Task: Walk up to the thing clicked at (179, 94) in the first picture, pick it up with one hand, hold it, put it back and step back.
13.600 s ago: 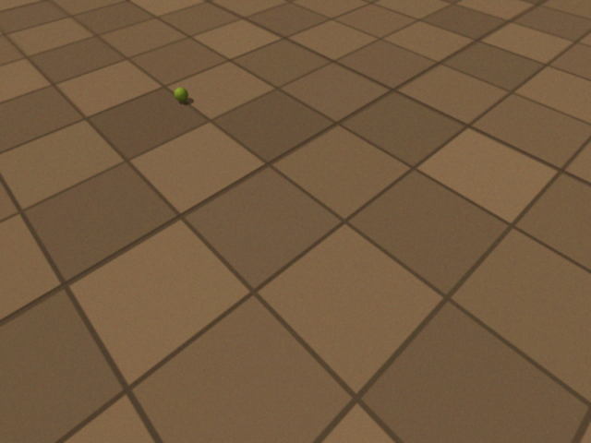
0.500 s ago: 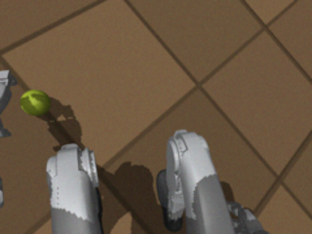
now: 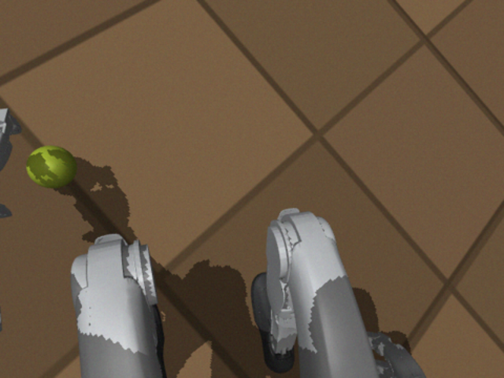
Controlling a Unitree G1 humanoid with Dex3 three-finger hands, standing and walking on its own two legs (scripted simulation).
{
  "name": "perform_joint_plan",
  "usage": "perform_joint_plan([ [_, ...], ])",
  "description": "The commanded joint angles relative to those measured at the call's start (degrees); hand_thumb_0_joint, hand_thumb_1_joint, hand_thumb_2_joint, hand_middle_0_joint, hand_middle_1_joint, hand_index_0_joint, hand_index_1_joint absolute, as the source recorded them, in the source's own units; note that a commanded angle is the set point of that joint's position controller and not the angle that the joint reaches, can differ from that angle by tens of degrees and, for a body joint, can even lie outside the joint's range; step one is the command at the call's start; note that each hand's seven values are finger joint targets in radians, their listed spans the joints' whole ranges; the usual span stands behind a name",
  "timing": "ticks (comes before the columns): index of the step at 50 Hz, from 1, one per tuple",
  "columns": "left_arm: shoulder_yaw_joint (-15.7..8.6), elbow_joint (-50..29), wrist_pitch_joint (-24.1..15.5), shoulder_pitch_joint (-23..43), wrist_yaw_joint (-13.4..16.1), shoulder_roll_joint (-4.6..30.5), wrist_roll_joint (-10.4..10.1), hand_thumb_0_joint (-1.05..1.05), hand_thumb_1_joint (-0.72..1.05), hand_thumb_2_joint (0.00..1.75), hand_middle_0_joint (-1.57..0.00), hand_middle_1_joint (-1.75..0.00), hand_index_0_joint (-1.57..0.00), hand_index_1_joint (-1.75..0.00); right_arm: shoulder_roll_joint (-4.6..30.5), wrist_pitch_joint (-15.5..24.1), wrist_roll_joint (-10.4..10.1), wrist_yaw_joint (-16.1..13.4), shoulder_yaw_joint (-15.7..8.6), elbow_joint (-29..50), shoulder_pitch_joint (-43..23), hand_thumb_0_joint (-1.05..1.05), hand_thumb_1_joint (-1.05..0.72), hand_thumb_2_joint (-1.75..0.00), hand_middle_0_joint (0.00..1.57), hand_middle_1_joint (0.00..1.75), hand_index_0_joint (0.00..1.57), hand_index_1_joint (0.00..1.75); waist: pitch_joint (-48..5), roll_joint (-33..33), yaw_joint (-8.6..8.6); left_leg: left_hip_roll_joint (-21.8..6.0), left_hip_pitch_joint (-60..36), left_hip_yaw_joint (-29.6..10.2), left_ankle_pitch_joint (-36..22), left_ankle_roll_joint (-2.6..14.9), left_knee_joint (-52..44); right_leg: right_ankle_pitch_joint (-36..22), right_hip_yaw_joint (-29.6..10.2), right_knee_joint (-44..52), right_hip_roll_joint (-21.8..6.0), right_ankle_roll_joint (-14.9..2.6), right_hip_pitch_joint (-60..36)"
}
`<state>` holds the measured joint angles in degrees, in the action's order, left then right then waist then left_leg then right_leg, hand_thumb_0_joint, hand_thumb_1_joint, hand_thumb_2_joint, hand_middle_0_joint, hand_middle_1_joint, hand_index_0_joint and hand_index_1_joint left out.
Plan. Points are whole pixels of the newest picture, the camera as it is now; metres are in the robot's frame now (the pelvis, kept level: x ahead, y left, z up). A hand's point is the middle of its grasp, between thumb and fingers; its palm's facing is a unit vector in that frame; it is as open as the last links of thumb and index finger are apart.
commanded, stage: rise first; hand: left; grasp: from above
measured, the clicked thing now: (52, 167) +0.47 +0.30 -0.29
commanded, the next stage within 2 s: approach in 0.66 s
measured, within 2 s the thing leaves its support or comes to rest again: neither
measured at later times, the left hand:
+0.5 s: hand out of the picture +0.42 +0.34 -0.16, palm faces -0.45 -0.08 -0.89, open 13.6 cm
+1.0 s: hand (15, 164) +0.44 +0.31 -0.17, palm faces -0.45 -0.06 -0.89, open 13.9 cm
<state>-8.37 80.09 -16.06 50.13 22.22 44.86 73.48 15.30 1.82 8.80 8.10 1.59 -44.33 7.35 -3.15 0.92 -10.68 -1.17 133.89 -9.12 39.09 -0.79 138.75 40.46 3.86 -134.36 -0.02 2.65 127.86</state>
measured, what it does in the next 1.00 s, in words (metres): stands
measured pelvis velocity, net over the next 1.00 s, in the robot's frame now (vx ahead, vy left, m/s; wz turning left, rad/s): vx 0.00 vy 0.00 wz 0.00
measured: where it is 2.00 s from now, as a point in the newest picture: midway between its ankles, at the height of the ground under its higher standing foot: (215, 352)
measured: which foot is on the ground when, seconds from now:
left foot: down 0.00-1.00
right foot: down 0.00-1.00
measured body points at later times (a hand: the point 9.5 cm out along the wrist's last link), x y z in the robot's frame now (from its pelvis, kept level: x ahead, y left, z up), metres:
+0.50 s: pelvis +0.00 +0.00 +0.00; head +0.22 +0.08 +0.38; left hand +0.44 +0.34 -0.11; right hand +0.07 -0.28 -0.10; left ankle +0.07 +0.13 -0.29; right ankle +0.10 -0.13 -0.29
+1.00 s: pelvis +0.00 +0.00 +0.00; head +0.23 +0.08 +0.37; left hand +0.46 +0.31 -0.12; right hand +0.06 -0.28 -0.10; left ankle +0.07 +0.13 -0.29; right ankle +0.10 -0.13 -0.29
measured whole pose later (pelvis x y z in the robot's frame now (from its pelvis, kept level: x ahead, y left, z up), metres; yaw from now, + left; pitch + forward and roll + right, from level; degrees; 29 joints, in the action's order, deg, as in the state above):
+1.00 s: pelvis +0.00 +0.00 +0.00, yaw +0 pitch +33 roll -9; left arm -3.1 86.8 -15.9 57.1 23.6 45.1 74.3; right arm 15.5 3.9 9.5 8.0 3.9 -44.5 7.2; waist -2.9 1.9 -13.2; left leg -0.9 134.5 -9.4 38.2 -1.1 138.7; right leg 39.5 4.1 -134.3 0.0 2.5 128.5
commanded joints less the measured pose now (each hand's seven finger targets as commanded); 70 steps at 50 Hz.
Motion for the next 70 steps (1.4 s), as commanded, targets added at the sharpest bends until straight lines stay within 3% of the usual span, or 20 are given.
perform_joint_plan([
  [1, -2.0, -7.2, 0.1, 15.5, 1.9, 16.0, -1.2, 0.0, -0.55, 1.02, -0.11, -1.01, -0.09, -1.03, 14.2, 0.4, -0.1, -0.6, -4.1, 0.6, 11.2, 0.0, -0.91, -0.9, 0.2, 0.3, 0.2, 0.3, -37.0, -15.4, 0.14, 1.0, -30.5, 6.6, -10.8, 2.37, -14.0, -14.0, 4.7, 14.1, 2.0, -4.26, -17.1],
  [4, -2.1, -8.6, -0.3, 16.8, 1.9, 16.6, -1.0, 0.0, -0.54, 1.01, -0.13, -0.99, -0.11, -1.01, 14.1, 0.4, -0.1, -0.7, -4.0, 1.0, 10.9, 0.0, -0.91, -0.9, 0.2, 0.3, 0.2, 0.3, -38.8, -15.2, 0.4, 0.9, -31.4, 6.7, -10.7, 2.42, -14.1, -14.1, 4.5, 14.9, 2.0, -4.21, -18.4],
  [12, -0.5, -4.9, -0.6, 16.7, 2.0, 14.4, -0.6, 0.0, -0.52, 1.0, -0.14, -0.99, -0.12, -1.01, 14.1, 0.7, -0.2, -0.8, -3.8, 1.1, 10.0, 0.0, -0.91, -0.9, 0.2, 0.3, 0.2, 0.3, -34.8, -14.9, -0.71, 1.1, -29.4, 6.1, -7.1, 2.26, -15.3, -10.4, 5.1, 14.7, 2.0, -4.51, -14.9],
  [17, -1.1, -7.0, -0.6, 17.6, 2.3, 15.9, -0.2, 0.0, -0.49, 0.97, -0.16, -0.98, -0.15, -0.99, 14.2, 0.8, -0.1, -0.9, -3.7, 1.0, 10.0, 0.0, -0.91, -0.9, 0.2, 0.3, 0.2, 0.3, -37.3, -17.6, 0.19, 1.1, -31.9, 6.2, -8.5, 1.97, -15.6, -11.5, 5.0, 14.2, 2.0, -4.64, -15.3],
  [21, -0.6, -5.1, -0.2, 17.1, 2.7, 14.2, -0.5, 0.0, -0.49, 0.96, -0.16, -0.97, -0.15, -0.99, 14.2, 0.9, 0.0, -0.9, -3.8, 0.9, 10.1, 0.0, -0.91, -0.9, 0.2, 0.3, 0.2, 0.3, -36.8, -15.8, -0.79, 1.1, -31.5, 6.2, -9.1, 2.11, -14.8, -12.3, 5.0, 14.1, 1.9, -4.38, -15.0],
  [24, -1.2, -5.2, -0.2, 16.8, 2.9, 15.5, -0.1, 0.0, -0.47, 0.95, -0.16, -0.98, -0.16, -0.98, 14.2, 1.1, 0.0, -0.9, -3.8, 0.8, 9.9, 0.0, -0.91, -0.9, 0.2, 0.3, 0.2, 0.3, -37.3, -17.8, 0.2, 1.1, -32.7, 6.0, -9.3, 1.77, -15.5, -12.0, 5.3, 13.2, 1.7, -4.56, -14.2],
  [27, -0.6, -3.7, -0.5, 17.9, 3.1, 15.1, -0.2, 0.0, -0.46, 0.95, -0.19, -0.95, -0.17, -0.97, 14.0, 1.1, 0.2, -0.8, -3.2, 0.7, 10.0, 0.0, -0.91, -0.9, 0.2, 0.3, 0.2, 0.3, -34.9, -15.0, -1.07, 1.3, -28.4, 6.7, -7.3, 2.39, -14.3, -10.9, 4.7, 14.6, 2.0, -4.45, -15.1],
  [31, -3.3, -7.6, -0.5, 18.2, 3.5, 18.2, -0.3, 0.0, -0.46, 0.94, -0.19, -0.94, -0.18, -0.95, 14.4, 1.5, 0.5, -0.8, -3.5, 0.8, 10.5, 0.0, -0.91, -0.9, 0.2, 0.3, 0.2, 0.3, -39.3, -17.2, 0.37, 1.3, -31.8, 6.8, -8.9, 2.16, -14.3, -11.8, 4.6, 14.2, 1.7, -4.33, -16.8],
  [32, -2.5, -7.7, -0.4, 17.1, 3.4, 17.5, 0.0, 0.0, -0.45, 0.94, -0.2, -0.93, -0.18, -0.95, 14.1, 1.4, 0.3, -0.8, -3.7, 0.8, 10.3, 0.0, -0.91, -0.9, 0.2, 0.3, 0.2, 0.3, -40.5, -17.8, 0.68, 1.2, -32.5, 6.9, -9.7, 2.05, -14.3, -12.7, 4.4, 14.3, 1.9, -4.43, -17.5],
  [34, -1.5, -6.7, 0.1, 17.2, 3.2, 15.4, -0.2, 0.0, -0.46, 0.94, -0.18, -0.95, -0.17, -0.96, 14.0, 1.3, 0.2, -0.8, -4.0, 0.7, 10.3, 0.0, -0.91, -0.9, 0.2, 0.3, 0.2, 0.3, -38.6, -17.1, -0.23, 1.1, -32.1, 6.7, -8.6, 2.04, -14.8, -11.8, 4.7, 14.2, 1.9, -4.61, -15.7],
  [40, 0.0, -4.2, 0.3, 19.3, 2.5, 15.0, 0.0, 0.0, -0.5, 1.0, -0.13, -0.98, -0.11, -0.99, 14.1, 1.5, 0.3, -0.8, -3.2, 0.4, 10.6, 0.0, -0.89, -0.89, 0.2, 0.3, 0.2, 0.3, -36.0, -15.6, -1.52, 1.1, -30.3, 6.2, -8.2, 2.24, -14.3, -11.6, 5.0, 14.3, 2.0, -4.5, -14.9],
  [43, 2.2, -3.1, -0.2, 23.3, 2.6, 12.3, -0.4, 0.0, -0.55, 1.03, -0.09, -1.01, -0.07, -1.03, 14.4, 1.9, 0.6, -0.7, -2.6, -0.1, 11.5, 0.0, -0.9, -0.89, 0.2, 0.3, 0.2, 0.3, -34.1, -15.5, -4.19, 1.1, -29.5, 5.5, -7.2, 2.2, -14.2, -10.9, 5.6, 13.9, 1.9, -4.38, -13.4],
  [49, 5.5, 0.4, 0.2, 28.7, 4.7, 9.5, 0.7, 0.0, -0.55, 1.02, -0.07, -1.04, -0.07, -1.04, 14.7, 2.6, 1.2, -0.8, -1.3, -0.3, 13.0, 0.0, -0.89, -0.89, 0.2, 0.3, 0.2, 0.3, -35.2, -17.3, -6.71, 0.8, -30.6, 5.6, -9.0, 1.89, -13.0, -13.3, 6.0, 13.9, 2.3, -4.32, -13.7],
  [54, 2.3, 4.2, 4.1, 26.8, 8.0, 12.7, 2.3, 0.0, -0.55, 1.03, -0.08, -1.02, -0.07, -1.03, 15.4, 2.7, 1.7, -0.7, -0.5, 0.9, 12.8, 0.0, -0.89, -0.89, 0.2, 0.3, 0.2, 0.3, -37.8, -21.3, -4.91, 0.7, -33.0, 5.9, -11.6, 1.45, -13.7, -15.6, 6.4, 12.5, 2.3, -4.57, -14.2],
  [56, 2.0, 6.7, 6.1, 25.8, 8.5, 12.3, 2.0, 0.0, -0.55, 1.02, -0.08, -1.03, -0.07, -1.03, 15.1, 2.9, 2.0, -0.3, 0.0, 1.7, 12.4, 0.0, -0.89, -0.89, 0.2, 0.3, 0.2, 0.3, -35.8, -20.6, -5.31, 0.8, -31.5, 6.1, -11.0, 1.68, -13.7, -15.5, 6.3, 12.1, 2.3, -4.63, -14.0],
  [60, -1.2, 3.1, 8.7, 23.6, 8.6, 16.7, 0.6, 0.0, -0.54, 1.05, -0.1, -1.04, -0.09, -1.05, 15.4, 2.7, 1.3, 0.1, 0.3, 3.4, 11.5, 0.0, -0.9, -0.89, 0.2, 0.3, 0.2, 0.3, -39.9, -20.9, -2.72, 0.8, -30.1, 7.0, -12.4, 2.4, -13.3, -16.9, 5.4, 12.4, 2.6, -4.43, -17.8],
  [61, -0.1, 5.2, 9.4, 21.7, 7.9, 15.4, 0.2, 0.0, -0.54, 1.06, -0.1, -1.04, -0.09, -1.05, 15.1, 2.7, 1.1, 0.4, 0.4, 3.5, 11.2, 0.0, -0.9, -0.89, 0.2, 0.3, 0.2, 0.3, -37.7, -18.1, -3.42, 0.7, -27.7, 7.3, -11.4, 2.86, -12.6, -16.4, 5.1, 12.9, 2.8, -4.16, -18.4],
  [64, -1.4, 1.2, 9.5, 20.8, 6.0, 17.3, -2.5, 0.0, -0.57, 1.0, -0.06, -1.03, -0.07, -1.03, 14.7, 2.8, 0.3, 0.4, 0.1, 3.6, 10.8, 0.0, -0.9, -0.9, 0.2, 0.3, 0.2, 0.3, -38.4, -15.8, -1.92, 0.7, -23.8, 7.6, -8.7, 3.36, -12.7, -13.5, 3.9, 14.0, 2.9, -3.84, -20.8],
  [67, 1.5, 2.3, 8.4, 20.9, 3.0, 13.0, -3.6, 0.0, -0.56, 0.99, -0.06, -1.04, -0.07, -1.02, 14.4, 2.9, 0.4, 0.3, 0.0, 2.8, 11.4, 0.0, -0.9, -0.89, 0.2, 0.3, 0.2, 0.3, -34.5, -12.9, -4.97, 0.6, -21.6, 6.7, -5.9, 3.4, -12.1, -10.8, 4.1, 14.5, 3.1, -3.8, -19.9],
  [70, 1.6, -0.7, 5.6, 23.4, 1.0, 14.2, -4.4, 0.0, -0.56, 0.99, -0.06, -1.03, -0.07, -1.02, 15.0, 3.4, 0.3, 0.1, -0.1, 2.1, 12.9, 0.0, -0.9, -0.89, 0.2, 0.3, 0.2, 0.3, -35.0, -11.7, -5.51, 0.7, -21.7, 5.9, -6.5, 3.31, -11.4, -11.0, 4.6, 14.6, 2.8, -3.62, -20.6],
])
